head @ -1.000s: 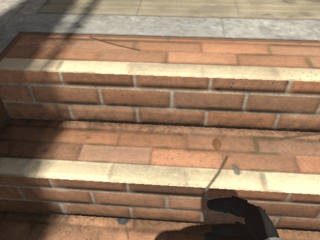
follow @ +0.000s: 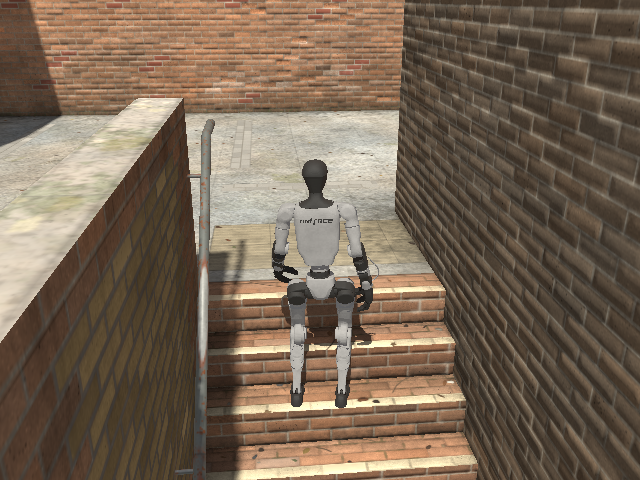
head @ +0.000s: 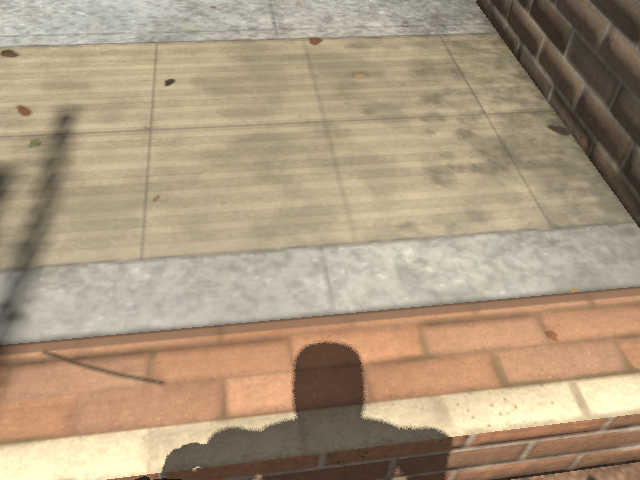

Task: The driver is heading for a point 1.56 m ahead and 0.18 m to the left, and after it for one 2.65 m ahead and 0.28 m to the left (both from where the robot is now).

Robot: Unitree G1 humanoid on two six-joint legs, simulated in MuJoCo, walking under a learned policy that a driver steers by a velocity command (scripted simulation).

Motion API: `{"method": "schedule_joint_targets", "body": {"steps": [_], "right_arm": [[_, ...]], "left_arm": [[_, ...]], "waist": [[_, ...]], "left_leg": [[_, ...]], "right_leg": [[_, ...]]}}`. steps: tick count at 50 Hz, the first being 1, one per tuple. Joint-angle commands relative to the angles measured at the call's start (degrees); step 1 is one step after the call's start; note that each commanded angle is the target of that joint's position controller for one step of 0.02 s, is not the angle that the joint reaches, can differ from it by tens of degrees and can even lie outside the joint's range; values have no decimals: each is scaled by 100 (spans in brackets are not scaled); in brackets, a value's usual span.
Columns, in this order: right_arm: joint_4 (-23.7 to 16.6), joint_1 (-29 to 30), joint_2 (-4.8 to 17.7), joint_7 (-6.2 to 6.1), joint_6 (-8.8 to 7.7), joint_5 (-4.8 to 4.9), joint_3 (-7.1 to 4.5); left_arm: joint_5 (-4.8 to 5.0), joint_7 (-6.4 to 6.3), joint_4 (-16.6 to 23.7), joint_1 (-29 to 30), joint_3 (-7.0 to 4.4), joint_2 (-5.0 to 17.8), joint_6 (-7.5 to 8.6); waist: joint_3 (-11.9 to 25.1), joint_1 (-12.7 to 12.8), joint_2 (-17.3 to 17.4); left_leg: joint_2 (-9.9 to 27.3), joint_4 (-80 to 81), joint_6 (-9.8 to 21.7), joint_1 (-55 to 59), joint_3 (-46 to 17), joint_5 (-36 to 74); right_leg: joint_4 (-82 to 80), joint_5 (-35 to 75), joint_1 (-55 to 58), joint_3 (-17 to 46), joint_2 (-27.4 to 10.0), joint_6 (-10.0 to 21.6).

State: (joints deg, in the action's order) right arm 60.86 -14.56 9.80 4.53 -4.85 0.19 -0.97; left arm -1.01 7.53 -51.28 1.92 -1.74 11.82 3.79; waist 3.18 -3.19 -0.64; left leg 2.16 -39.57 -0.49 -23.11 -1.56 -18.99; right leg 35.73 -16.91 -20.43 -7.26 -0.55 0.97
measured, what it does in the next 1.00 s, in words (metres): stands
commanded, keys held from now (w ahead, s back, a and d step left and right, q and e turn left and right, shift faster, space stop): no key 1.00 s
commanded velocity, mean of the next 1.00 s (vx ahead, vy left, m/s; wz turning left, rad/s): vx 0.01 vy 0.00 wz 0.00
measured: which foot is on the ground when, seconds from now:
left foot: down 0.00-1.00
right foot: down 0.00-1.00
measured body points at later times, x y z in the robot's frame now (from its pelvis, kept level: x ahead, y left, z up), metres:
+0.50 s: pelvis +0.01 +0.03 +0.01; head +0.01 +0.04 +0.46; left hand +0.07 +0.25 -0.14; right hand +0.11 -0.18 -0.13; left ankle +0.03 +0.12 -0.72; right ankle +0.02 -0.11 -0.72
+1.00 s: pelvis +0.02 +0.02 +0.02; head +0.01 +0.02 +0.47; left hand +0.05 +0.25 -0.14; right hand +0.04 -0.20 -0.14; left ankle +0.03 +0.12 -0.72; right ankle +0.02 -0.11 -0.72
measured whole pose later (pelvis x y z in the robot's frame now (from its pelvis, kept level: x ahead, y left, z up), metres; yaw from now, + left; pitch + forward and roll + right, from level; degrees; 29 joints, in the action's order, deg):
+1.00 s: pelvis +0.02 +0.02 +0.02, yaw +0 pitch +0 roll +1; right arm 60.2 -16.7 10.7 5.3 -3.6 0.1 -0.8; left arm -1.5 4.5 -62.8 -13.1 -1.3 9.7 2.3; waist 1.3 0.6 -0.6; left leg -2.6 -26.3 2.4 -13.9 0.8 -12.9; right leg 28.3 -14.3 -14.2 -4.1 -4.5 -1.5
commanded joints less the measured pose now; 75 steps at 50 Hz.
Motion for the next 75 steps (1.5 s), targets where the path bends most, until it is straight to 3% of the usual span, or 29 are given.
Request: {"method": "schedule_joint_targets", "body": {"steps": [1, 3, 4, 6, 8, 12, 18, 32, 43, 57, 61, 62, 75], "right_arm": [[-498, 744, 356, 102, -162, 105, -6], [-458, 538, 549, 123, -100, 30, -61], [-419, 429, 414, 137, -82, -1, -51], [-408, 359, 293, 167, -50, 1, -29], [-463, 416, 464, 128, 14, -22, -75], [-540, 459, 438, 111, -37, 23, -25], [-588, 441, 408, 111, -38, 15, -15], [-473, 40, 232, 188, 2, 14, 8], [-326, -286, 242, 193, 33, -7, 34], [-95, -723, 355, 178, 133, -39, 121], [-15, -892, 324, 197, 128, -32, 160], [44, -1001, 298, 190, 134, 8, 168], [185, -1311, 161, 164, 183, 4, 217]], "left_arm": [[-60, -98, 43, -375, -77, 361, -12], [33, -127, -74, -421, -100, 311, 18], [56, -140, -79, -412, -102, 297, 21], [36, -156, -122, -465, -113, 251, 16], [44, -156, -204, -595, -95, 152, 49], [18, -204, -398, -797, -76, 52, 17], [14, -283, -577, -1091, -51, -56, 58], [-44, -292, -860, -1472, -30, -22, -33], [-47, -262, -964, -1563, 20, 22, -85], [-51, -179, -1168, -1918, 163, 34, -196], [-51, -177, -1222, -2028, 194, 53, -233], [-43, -180, -1219, -2023, 190, 58, -237], [-36, -186, -1336, -2349, 246, -96, -259]], "waist": [[-75, 409, 310], [48, 260, 218], [130, 225, 215], [136, 191, 271], [80, 158, 260], [17, 227, 252], [-16, 297, 193], [-302, 382, 38], [-383, 388, 26], [-510, 382, -98], [-500, 377, -1], [-507, 366, -7], [-594, 368, 19]], "left_leg": [[12, 1185, 377, -238, -321, 714], [38, 1195, 461, 306, -376, 1404], [31, 1174, 461, 495, -336, 1604], [5, 1196, 483, 717, -262, 1710], [-6, 1268, 533, 753, -235, 1499], [-26, 1408, 511, 811, -203, 1272], [-43, 1566, 590, 974, -218, 1359], [-191, 1877, 640, 816, -203, 905], [-257, 1947, 604, 714, -106, 774], [-269, 1980, 561, 679, -55, 853], [-259, 1968, 555, 713, -54, 911], [-253, 1956, 544, 729, -57, 867], [-224, 1924, 549, 715, -56, 1022]], "right_leg": [[-772, 45, 591, 300, -245, 267], [-800, 530, 506, 283, -202, 320], [-817, 684, 534, 293, -216, 311], [-873, 724, 511, 318, -217, 273], [-913, 663, 484, 337, -200, 247], [-941, 529, 426, 355, -249, 205], [-913, 549, 354, 319, -301, 131], [-1013, 439, 444, 288, -366, 35], [-1153, 479, 582, 323, -339, 82], [-1296, 549, 677, 336, -301, 146], [-1304, 591, 694, 335, -310, 158], [-1288, 586, 666, 323, -321, 154], [-1275, 715, 668, 310, -332, 175]]}}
